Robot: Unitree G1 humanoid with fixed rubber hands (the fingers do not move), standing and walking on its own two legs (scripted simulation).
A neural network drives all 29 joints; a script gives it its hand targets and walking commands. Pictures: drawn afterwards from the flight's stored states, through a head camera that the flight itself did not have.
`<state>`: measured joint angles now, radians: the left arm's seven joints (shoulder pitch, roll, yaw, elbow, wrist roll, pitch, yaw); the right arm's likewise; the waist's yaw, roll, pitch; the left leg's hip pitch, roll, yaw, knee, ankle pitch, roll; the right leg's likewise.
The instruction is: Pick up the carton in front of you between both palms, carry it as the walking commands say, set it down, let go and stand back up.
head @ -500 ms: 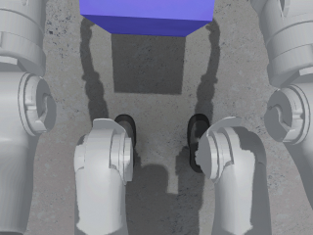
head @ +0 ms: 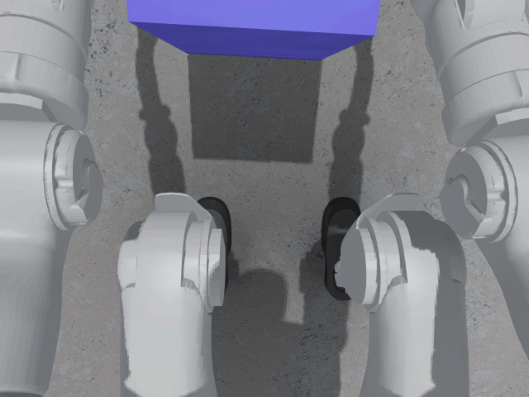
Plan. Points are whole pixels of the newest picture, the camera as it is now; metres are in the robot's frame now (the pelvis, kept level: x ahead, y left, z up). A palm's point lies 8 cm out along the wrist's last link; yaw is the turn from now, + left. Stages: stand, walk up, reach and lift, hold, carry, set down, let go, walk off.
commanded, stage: reach and lift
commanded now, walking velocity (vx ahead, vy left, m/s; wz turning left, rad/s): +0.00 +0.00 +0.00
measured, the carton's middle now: out of the picture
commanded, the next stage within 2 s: none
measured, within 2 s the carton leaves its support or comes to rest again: leaves its support in 0.52 s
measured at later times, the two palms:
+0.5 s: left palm out of the picture +0.57 +0.20 -0.17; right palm out of the picture +0.58 -0.11 -0.17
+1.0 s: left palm out of the picture +0.50 +0.19 +0.04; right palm out of the picture +0.51 -0.11 +0.04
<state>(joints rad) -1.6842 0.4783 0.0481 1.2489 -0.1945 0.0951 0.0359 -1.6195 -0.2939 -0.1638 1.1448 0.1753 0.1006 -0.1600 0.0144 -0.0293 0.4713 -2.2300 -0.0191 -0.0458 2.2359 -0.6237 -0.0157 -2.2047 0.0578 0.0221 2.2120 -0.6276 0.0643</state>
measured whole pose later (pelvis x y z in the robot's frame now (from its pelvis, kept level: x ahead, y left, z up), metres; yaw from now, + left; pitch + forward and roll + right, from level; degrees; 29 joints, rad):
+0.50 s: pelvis +0.00 +0.00 -0.01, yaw +0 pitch +35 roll -2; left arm -1.59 0.38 0.15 0.98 -0.08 0.28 0.01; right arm -1.54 -0.22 -0.29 0.90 0.08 0.26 -0.17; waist 0.03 -0.04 0.47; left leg -2.23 -0.01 -0.03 2.26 -0.63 0.00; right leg -2.21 0.07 0.04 2.23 -0.63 0.07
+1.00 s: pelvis -0.02 -0.01 +0.10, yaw +2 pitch +42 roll -2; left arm -1.29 0.11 0.49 0.83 0.30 0.42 -0.02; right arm -1.23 0.01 -0.61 0.73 -0.27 0.39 -0.07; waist 0.01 -0.03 -0.05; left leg -2.09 -0.06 -0.08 1.81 -0.46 -0.04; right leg -2.06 0.08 0.05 1.81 -0.49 0.06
